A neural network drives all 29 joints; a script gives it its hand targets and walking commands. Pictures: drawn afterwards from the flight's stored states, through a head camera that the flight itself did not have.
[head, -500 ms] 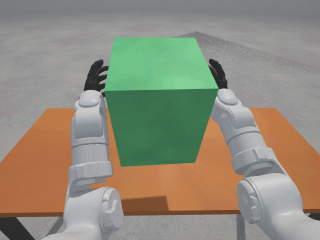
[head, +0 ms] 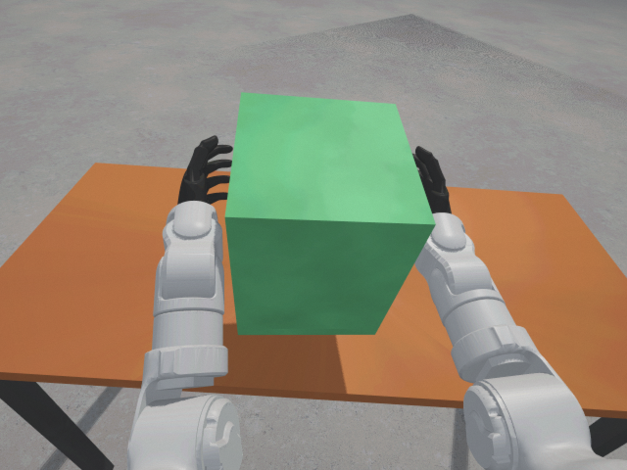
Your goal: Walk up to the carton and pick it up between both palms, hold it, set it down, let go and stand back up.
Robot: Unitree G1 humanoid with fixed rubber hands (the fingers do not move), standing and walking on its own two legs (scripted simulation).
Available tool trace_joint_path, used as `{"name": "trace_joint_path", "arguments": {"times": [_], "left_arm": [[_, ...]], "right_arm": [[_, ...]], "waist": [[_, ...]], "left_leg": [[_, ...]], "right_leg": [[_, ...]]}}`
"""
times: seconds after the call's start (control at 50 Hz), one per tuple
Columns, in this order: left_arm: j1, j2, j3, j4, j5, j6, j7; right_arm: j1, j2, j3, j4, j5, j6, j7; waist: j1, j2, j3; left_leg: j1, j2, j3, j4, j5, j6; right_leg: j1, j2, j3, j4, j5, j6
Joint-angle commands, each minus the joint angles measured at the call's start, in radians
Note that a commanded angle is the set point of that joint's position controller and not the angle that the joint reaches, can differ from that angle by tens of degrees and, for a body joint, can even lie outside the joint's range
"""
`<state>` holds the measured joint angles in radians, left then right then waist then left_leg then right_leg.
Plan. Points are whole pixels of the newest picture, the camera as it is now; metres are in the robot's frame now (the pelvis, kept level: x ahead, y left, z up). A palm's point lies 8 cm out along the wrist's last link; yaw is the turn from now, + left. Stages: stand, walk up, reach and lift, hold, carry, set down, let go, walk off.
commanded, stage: set down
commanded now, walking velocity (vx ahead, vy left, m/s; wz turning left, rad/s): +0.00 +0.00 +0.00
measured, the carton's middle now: (313, 223) +0.41 +0.03 +0.14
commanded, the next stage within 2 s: none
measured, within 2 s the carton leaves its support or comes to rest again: rests again in 1.64 s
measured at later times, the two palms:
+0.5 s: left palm (202, 223) +0.38 +0.17 +0.16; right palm (422, 219) +0.41 -0.12 +0.16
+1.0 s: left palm (210, 239) +0.38 +0.16 +0.13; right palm (419, 228) +0.42 -0.12 +0.13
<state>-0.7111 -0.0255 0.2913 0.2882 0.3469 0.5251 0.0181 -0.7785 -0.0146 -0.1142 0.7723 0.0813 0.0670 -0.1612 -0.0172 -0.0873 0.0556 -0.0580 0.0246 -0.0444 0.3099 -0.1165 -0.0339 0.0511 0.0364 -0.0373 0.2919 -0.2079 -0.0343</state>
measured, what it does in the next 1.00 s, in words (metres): stands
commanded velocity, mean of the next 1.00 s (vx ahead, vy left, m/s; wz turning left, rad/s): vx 0.00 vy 0.00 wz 0.00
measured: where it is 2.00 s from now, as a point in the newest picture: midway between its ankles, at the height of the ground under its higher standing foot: outside the picture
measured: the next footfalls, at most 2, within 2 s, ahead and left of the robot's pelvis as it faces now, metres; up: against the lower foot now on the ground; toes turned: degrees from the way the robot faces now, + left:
none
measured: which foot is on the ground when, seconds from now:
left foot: down 0.00-1.00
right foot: down 0.00-1.00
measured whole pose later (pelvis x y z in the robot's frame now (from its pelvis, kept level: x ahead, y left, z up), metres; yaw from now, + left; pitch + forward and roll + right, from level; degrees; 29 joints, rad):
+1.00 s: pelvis +0.00 -0.01 +0.00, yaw -2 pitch -1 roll +0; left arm -0.68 -0.11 0.39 0.50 0.36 0.33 0.08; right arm -0.83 -0.03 -0.25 1.01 -0.07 -0.06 -0.07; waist 0.08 -0.04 -0.01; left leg -0.17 0.05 -0.02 0.27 -0.09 -0.05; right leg -0.09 0.06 -0.01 0.28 -0.18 -0.05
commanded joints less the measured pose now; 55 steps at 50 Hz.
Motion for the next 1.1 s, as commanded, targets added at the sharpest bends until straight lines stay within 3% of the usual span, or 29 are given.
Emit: {"name": "trace_joint_path", "arguments": {"times": [0.0,0.1,0.24,0.32,0.4,0.52,0.62,0.64,0.7,0.76,0.84,0.9,0.92,0.94,1.02,1.08], "left_arm": [[-0.539,-0.520,-0.342,-0.040,-0.090,-0.040,-0.149],[-0.527,-0.517,-0.320,-0.040,-0.082,-0.049,-0.155],[-0.522,-0.559,-0.370,-0.059,-0.101,-0.085,-0.128],[-0.531,-0.556,-0.354,-0.024,-0.103,-0.101,-0.119],[-0.551,-0.567,-0.348,-0.010,-0.100,-0.118,-0.106],[-0.577,-0.596,-0.355,-0.013,-0.111,-0.168,-0.083],[-0.515,-0.564,-0.266,0.089,-0.063,-0.170,-0.087],[-0.522,-0.565,-0.264,0.088,-0.063,-0.173,-0.091],[-0.566,-0.580,-0.273,0.064,-0.082,-0.202,-0.090],[-0.590,-0.595,-0.276,0.066,-0.072,-0.234,-0.068],[-0.592,-0.611,-0.269,0.101,-0.069,-0.254,-0.051],[-0.586,-0.613,-0.266,0.113,-0.067,-0.266,-0.041],[-0.572,-0.618,-0.259,0.116,-0.060,-0.265,-0.039],[-0.579,-0.617,-0.258,0.119,-0.055,-0.268,-0.035],[-0.561,-0.589,-0.194,0.167,-0.038,-0.260,-0.038],[-0.597,-0.617,-0.210,0.141,-0.046,-0.289,-0.024]], "right_arm": [[-0.754,0.408,0.234,-0.219,-0.004,-0.076,0.117],[-0.733,0.407,0.210,-0.183,-0.017,-0.079,0.126],[-0.768,0.414,0.254,-0.229,0.002,-0.111,0.134],[-0.759,0.416,0.232,-0.194,-0.023,-0.112,0.141],[-0.754,0.425,0.196,-0.145,-0.044,-0.117,0.158],[-0.756,0.448,0.198,-0.114,-0.053,-0.140,0.171],[-0.712,0.433,0.155,-0.024,-0.089,-0.130,0.182],[-0.702,0.439,0.142,-0.016,-0.097,-0.132,0.184],[-0.728,0.462,0.141,-0.035,-0.109,-0.152,0.188],[-0.738,0.484,0.148,-0.016,-0.114,-0.169,0.198],[-0.749,0.476,0.124,0.006,-0.133,-0.182,0.212],[-0.728,0.469,0.105,0.041,-0.146,-0.185,0.217],[-0.739,0.464,0.106,0.024,-0.149,-0.191,0.220],[-0.722,0.463,0.092,0.055,-0.156,-0.188,0.222],[-0.712,0.453,0.052,0.098,-0.183,-0.174,0.235],[-0.729,0.476,0.040,0.076,-0.203,-0.197,0.247]], "waist": [[-0.001,0.106,-0.426],[-0.004,0.096,-0.425],[0.014,0.111,-0.493],[0.023,0.097,-0.467],[0.030,0.110,-0.484],[0.038,0.115,-0.578],[0.068,0.088,-0.466],[0.062,0.090,-0.466],[0.061,0.074,-0.532],[0.078,0.097,-0.577],[0.094,0.099,-0.593],[0.082,0.095,-0.588],[0.097,0.092,-0.608],[0.092,0.101,-0.597],[0.109,0.072,-0.531],[0.110,0.080,-0.636]], "left_leg": [[0.240,-0.037,0.098,0.007,0.232,0.026],[0.237,-0.037,0.100,0.010,0.274,0.017],[0.276,-0.032,0.090,0.045,0.384,-0.003],[0.232,-0.033,0.097,0.017,0.289,0.009],[0.242,-0.026,0.102,0.017,0.287,0.003],[0.255,-0.023,0.099,0.038,0.369,-0.002],[0.189,-0.025,0.115,0.000,0.277,0.018],[0.174,-0.027,0.118,-0.006,0.263,0.019],[0.161,-0.031,0.123,-0.004,0.282,0.016],[0.167,-0.026,0.123,0.013,0.333,0.006],[0.176,-0.016,0.126,0.009,0.328,0.007],[0.192,-0.012,0.126,0.016,0.340,0.003],[0.193,-0.011,0.130,0.018,0.349,0.005],[0.194,-0.011,0.130,0.017,0.348,0.002],[0.131,-0.011,0.142,-0.015,0.257,0.023],[0.149,-0.011,0.148,0.004,0.314,0.011]], "right_leg": [[-0.044,-0.016,-0.070,-0.046,0.215,0.088],[-0.033,-0.009,-0.075,-0.040,0.267,0.093],[-0.048,0.006,-0.076,-0.029,0.348,0.083],[-0.068,-0.003,-0.067,-0.042,0.273,0.085],[-0.100,-0.002,-0.070,-0.047,0.233,0.078],[-0.085,-0.002,-0.065,-0.032,0.339,0.079],[-0.093,-0.014,-0.052,-0.045,0.281,0.084],[-0.083,-0.018,-0.049,-0.043,0.290,0.087],[-0.058,-0.018,-0.049,-0.030,0.350,0.096],[-0.050,-0.014,-0.049,-0.013,0.407,0.089],[-0.092,-0.009,-0.051,-0.029,0.336,0.076],[-0.123,-0.009,-0.051,-0.036,0.333,0.072],[-0.126,-0.007,-0.052,-0.036,0.332,0.071],[-0.135,-0.007,-0.052,-0.038,0.320,0.069],[-0.145,-0.019,-0.045,-0.048,0.256,0.077],[-0.145,-0.012,-0.050,-0.033,0.304,0.075]]}}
